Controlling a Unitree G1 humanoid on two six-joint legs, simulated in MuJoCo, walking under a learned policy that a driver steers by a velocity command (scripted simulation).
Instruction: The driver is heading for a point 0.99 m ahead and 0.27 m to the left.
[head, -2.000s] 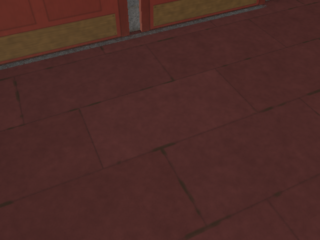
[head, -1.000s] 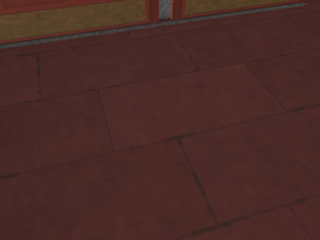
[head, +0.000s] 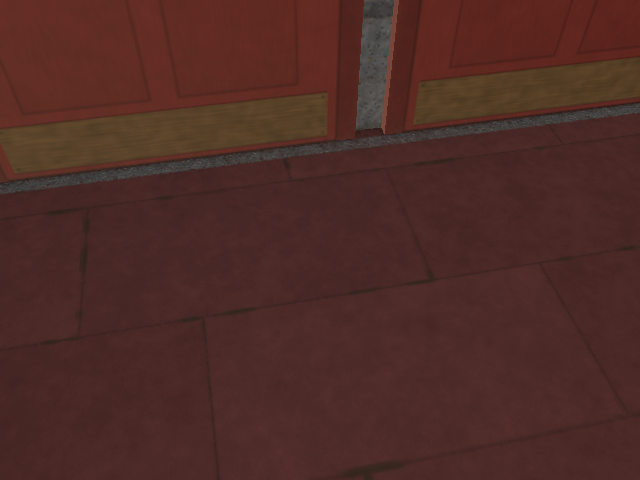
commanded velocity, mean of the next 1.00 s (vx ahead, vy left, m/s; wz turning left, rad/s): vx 0.50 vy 0.00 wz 0.45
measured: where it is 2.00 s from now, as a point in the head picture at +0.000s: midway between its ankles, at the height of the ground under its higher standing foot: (208, 302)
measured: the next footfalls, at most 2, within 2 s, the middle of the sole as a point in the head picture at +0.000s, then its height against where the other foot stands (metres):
left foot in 0.24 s outside the picture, level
right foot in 0.72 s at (334, 459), level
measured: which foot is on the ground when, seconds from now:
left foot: up 0.00-0.22, down 0.24-0.74, up 0.76-1.00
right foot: down 0.00-0.22, up 0.24-0.70, down 0.72-1.00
